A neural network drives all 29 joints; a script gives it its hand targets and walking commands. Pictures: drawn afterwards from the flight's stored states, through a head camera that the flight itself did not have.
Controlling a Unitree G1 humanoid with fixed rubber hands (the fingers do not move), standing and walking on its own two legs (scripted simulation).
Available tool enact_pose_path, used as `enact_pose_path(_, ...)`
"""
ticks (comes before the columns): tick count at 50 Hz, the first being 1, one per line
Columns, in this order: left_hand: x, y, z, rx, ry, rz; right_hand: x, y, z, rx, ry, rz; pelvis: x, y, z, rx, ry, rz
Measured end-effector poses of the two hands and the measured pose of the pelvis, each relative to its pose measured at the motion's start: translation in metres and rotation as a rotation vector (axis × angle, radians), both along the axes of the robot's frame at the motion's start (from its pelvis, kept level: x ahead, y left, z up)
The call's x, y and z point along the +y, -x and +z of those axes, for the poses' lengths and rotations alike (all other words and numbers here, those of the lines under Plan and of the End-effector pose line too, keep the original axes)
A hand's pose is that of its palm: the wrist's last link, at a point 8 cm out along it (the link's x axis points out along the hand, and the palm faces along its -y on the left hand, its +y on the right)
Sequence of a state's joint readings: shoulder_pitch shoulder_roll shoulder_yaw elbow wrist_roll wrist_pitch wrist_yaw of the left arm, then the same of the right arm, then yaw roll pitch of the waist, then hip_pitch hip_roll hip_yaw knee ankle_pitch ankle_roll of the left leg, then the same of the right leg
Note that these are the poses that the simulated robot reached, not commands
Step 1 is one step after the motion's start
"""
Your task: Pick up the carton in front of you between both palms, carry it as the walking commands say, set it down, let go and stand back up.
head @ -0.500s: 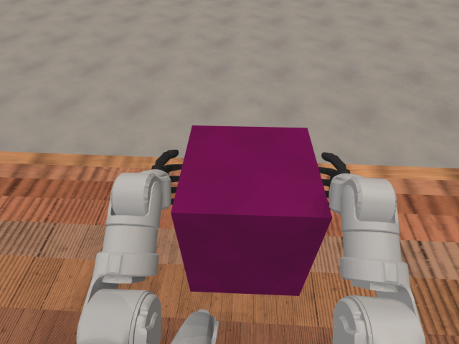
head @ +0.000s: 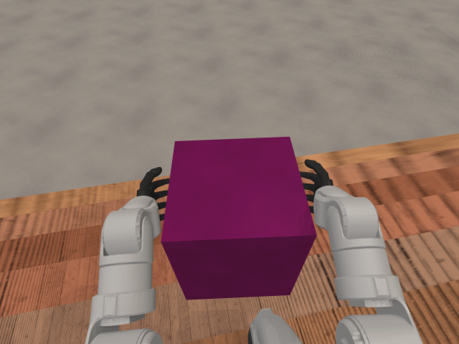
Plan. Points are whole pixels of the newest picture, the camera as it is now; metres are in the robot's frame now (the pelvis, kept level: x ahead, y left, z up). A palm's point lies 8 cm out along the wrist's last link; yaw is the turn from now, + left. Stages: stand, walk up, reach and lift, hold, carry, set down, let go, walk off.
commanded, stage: carry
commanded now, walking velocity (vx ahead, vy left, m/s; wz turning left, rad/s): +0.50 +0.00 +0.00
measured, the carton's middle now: (235, 222) +0.35 -0.04 +0.00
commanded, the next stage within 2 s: none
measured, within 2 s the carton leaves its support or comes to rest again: neither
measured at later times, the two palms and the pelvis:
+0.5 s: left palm (162, 122) +0.75 +0.12 -0.08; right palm (259, 119) +0.74 -0.18 -0.09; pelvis +0.40 -0.02 -0.21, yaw +0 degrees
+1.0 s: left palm (174, 108) +1.11 +0.12 -0.31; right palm (239, 97) +1.14 -0.18 -0.30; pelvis +0.78 -0.07 -0.39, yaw +0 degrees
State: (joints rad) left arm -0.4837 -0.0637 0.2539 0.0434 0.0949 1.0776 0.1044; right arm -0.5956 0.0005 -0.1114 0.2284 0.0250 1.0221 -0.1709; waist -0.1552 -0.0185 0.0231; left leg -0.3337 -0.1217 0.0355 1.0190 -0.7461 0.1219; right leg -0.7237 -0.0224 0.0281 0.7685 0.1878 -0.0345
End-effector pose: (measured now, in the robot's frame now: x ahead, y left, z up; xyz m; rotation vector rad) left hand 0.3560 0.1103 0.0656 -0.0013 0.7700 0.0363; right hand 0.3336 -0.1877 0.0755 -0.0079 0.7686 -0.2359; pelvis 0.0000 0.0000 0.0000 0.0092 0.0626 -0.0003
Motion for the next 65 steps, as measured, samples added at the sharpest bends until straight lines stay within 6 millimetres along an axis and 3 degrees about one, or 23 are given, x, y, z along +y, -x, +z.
enact_pose_path(4,0.000,-0.066,-0.019,-0.103,-0.008,0.050,-0.001,-0.086,-0.017,-0.101,0.002,0.061,-0.019,-0.076,-0.049,-0.035,-0.016,-0.001)
enact_pose_path(7,0.012,-0.107,-0.040,-0.146,-0.042,0.109,0.012,-0.149,-0.039,-0.147,-0.008,0.140,-0.031,-0.124,-0.087,-0.044,0.004,-0.009)
enact_pose_path(12,0.027,-0.160,-0.088,-0.031,-0.035,0.160,0.027,-0.215,-0.091,-0.033,-0.011,0.184,-0.044,-0.191,-0.111,-0.030,0.021,-0.005)
enact_pose_path(15,0.028,-0.201,-0.106,0.013,-0.049,0.157,0.028,-0.253,-0.116,0.010,-0.028,0.178,-0.044,-0.231,-0.120,-0.020,0.014,-0.004)
enact_pose_path(20,0.025,-0.289,-0.123,-0.028,-0.078,0.125,0.024,-0.329,-0.145,-0.031,-0.054,0.147,-0.035,-0.308,-0.149,-0.014,0.019,-0.017)
enact_pose_path(24,0.017,-0.375,-0.143,-0.119,-0.057,0.070,0.015,-0.396,-0.161,-0.122,-0.028,0.096,-0.027,-0.384,-0.197,-0.039,0.028,-0.011)
enact_pose_path(28,-0.004,-0.450,-0.178,-0.121,-0.049,0.003,-0.005,-0.450,-0.195,-0.119,-0.010,0.035,-0.019,-0.444,-0.237,-0.024,-0.001,0.007)
enact_pose_path(34,-0.020,-0.528,-0.241,0.009,-0.037,-0.016,-0.021,-0.521,-0.252,0.010,-0.016,0.007,-0.019,-0.527,-0.260,-0.012,-0.005,-0.002)
enact_pose_path(39,-0.025,-0.604,-0.278,-0.020,-0.006,0.012,-0.026,-0.610,-0.277,-0.017,0.022,0.040,-0.035,-0.605,-0.294,-0.013,-0.009,0.011)
enact_pose_path(42,-0.024,-0.655,-0.295,-0.091,-0.021,0.054,-0.025,-0.676,-0.293,-0.087,0.013,0.081,-0.047,-0.663,-0.331,-0.040,-0.018,0.009)
enact_pose_path(45,-0.011,-0.698,-0.318,-0.131,-0.051,0.117,-0.012,-0.742,-0.319,-0.131,-0.009,0.149,-0.057,-0.714,-0.369,-0.041,0.005,-0.003)
enact_pose_path(50,0.006,-0.753,-0.372,-0.014,-0.042,0.169,0.006,-0.811,-0.375,-0.017,-0.014,0.189,-0.069,-0.782,-0.393,-0.017,0.026,-0.002)
enact_pose_path(54,0.009,-0.808,-0.400,0.036,-0.058,0.166,0.009,-0.863,-0.411,0.033,-0.032,0.182,-0.068,-0.837,-0.406,-0.003,0.017,-0.005)
enact_pose_path(59,0.008,-0.900,-0.419,-0.028,-0.078,0.130,0.007,-0.939,-0.440,-0.031,-0.054,0.145,-0.055,-0.918,-0.441,-0.011,0.029,-0.019)
enact_pose_path(63,-0.004,-0.991,-0.440,-0.144,-0.049,0.049,-0.006,-1.004,-0.457,-0.145,-0.018,0.072,-0.042,-0.996,-0.497,-0.045,0.041,-0.006)
enact_pose_path(65,-0.016,-1.028,-0.457,-0.149,-0.039,0.010,-0.017,-1.029,-0.473,-0.146,0.003,0.038,-0.038,-1.025,-0.515,-0.049,0.002,0.001)
